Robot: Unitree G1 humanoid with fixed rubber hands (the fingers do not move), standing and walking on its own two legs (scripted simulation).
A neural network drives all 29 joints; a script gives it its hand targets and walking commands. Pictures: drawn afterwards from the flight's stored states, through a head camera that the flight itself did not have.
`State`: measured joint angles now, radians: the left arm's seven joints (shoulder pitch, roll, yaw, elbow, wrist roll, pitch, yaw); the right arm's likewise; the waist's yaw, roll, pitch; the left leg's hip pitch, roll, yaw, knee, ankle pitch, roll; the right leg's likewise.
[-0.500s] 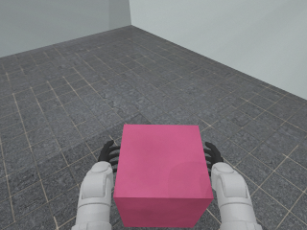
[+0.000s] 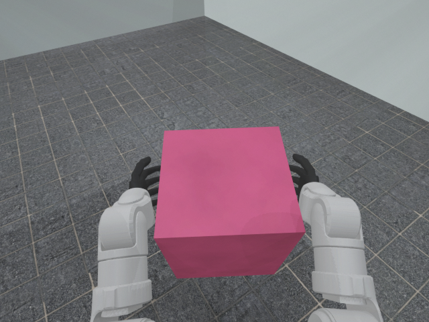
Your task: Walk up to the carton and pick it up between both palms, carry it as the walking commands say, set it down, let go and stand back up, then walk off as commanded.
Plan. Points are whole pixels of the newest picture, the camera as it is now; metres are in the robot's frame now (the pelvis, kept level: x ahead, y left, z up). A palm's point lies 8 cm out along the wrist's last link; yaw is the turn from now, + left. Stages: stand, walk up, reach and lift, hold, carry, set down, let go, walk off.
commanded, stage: carry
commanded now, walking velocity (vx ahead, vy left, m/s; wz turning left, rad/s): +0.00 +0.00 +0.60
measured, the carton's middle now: (223, 208) +0.32 -0.01 +0.05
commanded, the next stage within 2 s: none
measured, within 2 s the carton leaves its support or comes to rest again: neither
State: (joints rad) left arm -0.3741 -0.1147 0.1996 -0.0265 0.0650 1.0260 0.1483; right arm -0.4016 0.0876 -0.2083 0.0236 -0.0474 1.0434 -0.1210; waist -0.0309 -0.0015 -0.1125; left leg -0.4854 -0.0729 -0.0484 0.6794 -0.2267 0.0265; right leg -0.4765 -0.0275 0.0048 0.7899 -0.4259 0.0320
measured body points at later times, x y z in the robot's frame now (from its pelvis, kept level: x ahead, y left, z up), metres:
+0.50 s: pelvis -0.05 +0.01 +0.00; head -0.02 +0.01 +0.45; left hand +0.22 +0.26 +0.08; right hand +0.32 -0.03 +0.07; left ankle -0.05 +0.11 -0.72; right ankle -0.01 -0.12 -0.69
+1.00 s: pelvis -0.10 +0.02 +0.00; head -0.09 +0.02 +0.45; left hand +0.08 +0.33 +0.09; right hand +0.26 +0.08 +0.09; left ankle -0.12 +0.11 -0.71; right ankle -0.02 -0.10 -0.68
